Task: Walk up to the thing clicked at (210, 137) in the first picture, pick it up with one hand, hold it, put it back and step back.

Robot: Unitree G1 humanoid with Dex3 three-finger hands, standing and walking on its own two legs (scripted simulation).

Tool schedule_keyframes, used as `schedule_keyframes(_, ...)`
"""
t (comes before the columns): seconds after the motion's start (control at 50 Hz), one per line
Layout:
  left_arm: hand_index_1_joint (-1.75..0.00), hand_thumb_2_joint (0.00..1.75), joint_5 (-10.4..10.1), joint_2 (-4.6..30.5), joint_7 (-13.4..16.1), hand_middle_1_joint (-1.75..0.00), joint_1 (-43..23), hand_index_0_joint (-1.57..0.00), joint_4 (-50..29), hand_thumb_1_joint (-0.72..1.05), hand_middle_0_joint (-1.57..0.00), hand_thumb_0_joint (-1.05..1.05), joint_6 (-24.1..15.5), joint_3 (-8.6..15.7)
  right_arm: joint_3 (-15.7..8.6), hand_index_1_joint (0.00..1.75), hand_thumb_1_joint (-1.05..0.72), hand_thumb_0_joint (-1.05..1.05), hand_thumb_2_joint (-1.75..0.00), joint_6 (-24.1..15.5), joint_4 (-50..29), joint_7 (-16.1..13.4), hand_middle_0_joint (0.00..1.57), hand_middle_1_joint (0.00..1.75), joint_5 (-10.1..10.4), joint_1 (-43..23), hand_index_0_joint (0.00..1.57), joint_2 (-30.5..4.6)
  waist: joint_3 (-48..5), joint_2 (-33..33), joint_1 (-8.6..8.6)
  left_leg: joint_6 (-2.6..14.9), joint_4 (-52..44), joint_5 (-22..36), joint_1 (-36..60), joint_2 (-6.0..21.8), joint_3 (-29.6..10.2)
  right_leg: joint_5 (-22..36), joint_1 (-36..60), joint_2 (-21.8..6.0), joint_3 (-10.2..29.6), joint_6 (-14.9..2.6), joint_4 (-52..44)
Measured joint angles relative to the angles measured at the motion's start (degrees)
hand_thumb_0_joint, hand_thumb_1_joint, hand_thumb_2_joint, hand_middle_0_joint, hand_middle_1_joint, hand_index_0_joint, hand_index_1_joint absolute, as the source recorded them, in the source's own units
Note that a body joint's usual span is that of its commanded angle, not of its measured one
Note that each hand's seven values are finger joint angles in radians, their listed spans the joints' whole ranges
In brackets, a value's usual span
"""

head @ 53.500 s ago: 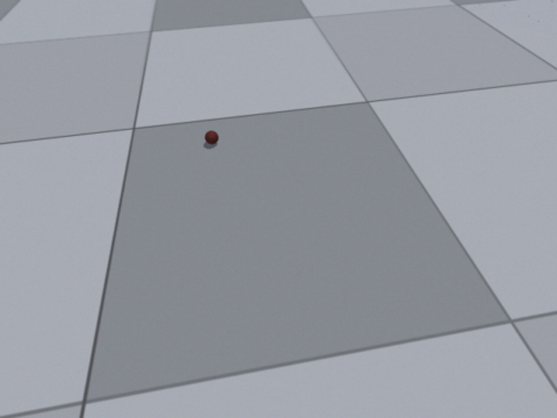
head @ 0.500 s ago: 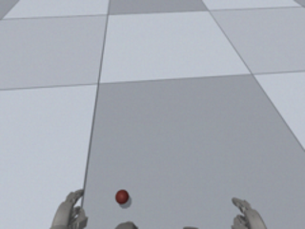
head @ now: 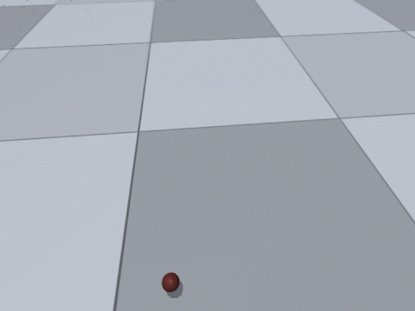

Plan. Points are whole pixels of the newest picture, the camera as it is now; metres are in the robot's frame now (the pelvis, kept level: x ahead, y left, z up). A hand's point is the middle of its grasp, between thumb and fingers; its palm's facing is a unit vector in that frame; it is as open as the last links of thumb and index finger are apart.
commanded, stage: stand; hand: left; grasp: from above
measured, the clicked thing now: (170, 282) +0.37 +0.19 -0.74
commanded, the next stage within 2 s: step back in 1.88 s
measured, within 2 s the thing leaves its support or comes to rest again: neither
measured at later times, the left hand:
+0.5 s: hand out of the picture +0.05 +0.22 -0.16, palm faces +0.02 -0.95 -0.32, open 7.4 cm
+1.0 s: hand out of the picture +0.08 +0.22 -0.15, palm faces +0.02 -0.94 -0.33, open 7.4 cm
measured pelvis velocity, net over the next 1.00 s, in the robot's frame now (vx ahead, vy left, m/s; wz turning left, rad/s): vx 0.01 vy -0.02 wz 0.00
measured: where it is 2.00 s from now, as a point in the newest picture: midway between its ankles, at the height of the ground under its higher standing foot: outside the picture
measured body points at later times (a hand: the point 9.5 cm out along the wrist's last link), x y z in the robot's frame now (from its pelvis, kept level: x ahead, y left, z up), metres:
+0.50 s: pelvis +0.00 -0.01 +0.01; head +0.00 -0.02 +0.45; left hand +0.05 +0.27 -0.14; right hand +0.06 -0.30 -0.14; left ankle +0.02 +0.11 -0.74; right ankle -0.01 -0.14 -0.74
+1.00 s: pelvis +0.01 -0.02 +0.01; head +0.02 -0.02 +0.46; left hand +0.08 +0.27 -0.13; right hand +0.08 -0.31 -0.13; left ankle +0.02 +0.11 -0.74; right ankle -0.01 -0.14 -0.74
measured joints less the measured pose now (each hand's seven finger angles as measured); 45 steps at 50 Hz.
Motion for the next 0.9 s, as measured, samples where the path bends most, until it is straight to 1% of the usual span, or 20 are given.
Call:
schedule_keyframes(0.12,-0.3,0.9,0.15,0.54,-0.28,-0.3,-0.76,-0.2,2.27,0.91,-0.2,0.01,-0.45,0.02,-0.08,0.3,-0.9,0.01,-0.89,0.19,1.39,0.33,0.2,0.3,0.14,-0.61,0.2,-0.42,-0.29,0.3,-0.24,-0.17,-2.55,1.57,1.02,-0.07,-0.16,1.08,0.69,-0.07,-0.17,-0.16,-1.73)
schedule_keyframes(0.3,-0.3,0.9,-0.1,1.05,-0.25,-0.3,-1.69,-0.2,3.92,0.91,-0.2,0.01,-1.1,-0.16,0.08,0.3,-0.9,0.01,-0.89,0.08,3.02,0.58,0.2,0.3,0.4,-1.23,0.2,-1.48,0.06,0.82,-0.54,-0.72,-4.12,2.46,1.97,0.59,-0.63,2.2,2.01,0.61,-0.63,-0.61,-3.93)
schedule_keyframes(0.58,-0.3,0.9,-0.42,1.25,-0.75,-0.3,-3.47,-0.2,4.5,0.91,-0.2,0.01,-1.32,-0.45,0.75,0.3,-0.9,0.01,-0.89,0.01,4.12,0.72,0.2,0.3,0.55,-1.92,0.2,-2.21,0.02,0.47,-1.02,-1.38,-5.11,2.7,2.2,1.41,-0.66,2.67,2.24,1.42,-0.62,-1.26,-5.15)
schedule_keyframes(0.9,-0.3,0.9,-0.86,1.8,-0.99,-0.3,-4.98,-0.2,4.82,0.91,-0.2,0.01,-1.41,-0.3,1.44,0.3,-0.9,0.01,-0.89,-0.35,4.52,0.65,0.2,0.3,0.72,-2.51,0.2,-2.71,-0.1,0.75,-1.16,-1.65,-6.13,2.45,2.7,1.65,-0.59,2.39,2.63,1.64,-0.57,-1.52,-6.04)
